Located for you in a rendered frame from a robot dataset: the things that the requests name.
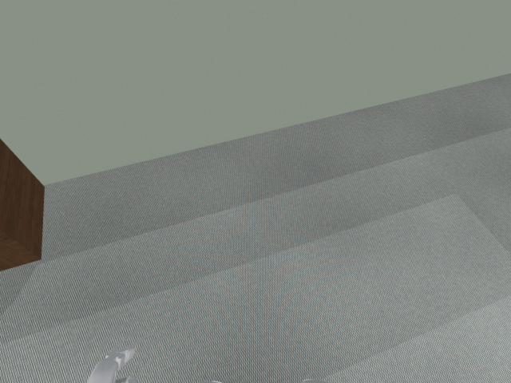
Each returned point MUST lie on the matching cupboard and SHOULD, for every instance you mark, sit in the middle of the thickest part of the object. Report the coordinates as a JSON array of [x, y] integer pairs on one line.
[[21, 212]]

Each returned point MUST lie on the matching robot left hand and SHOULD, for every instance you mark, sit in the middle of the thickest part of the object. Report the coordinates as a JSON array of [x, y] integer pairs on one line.
[[106, 371]]

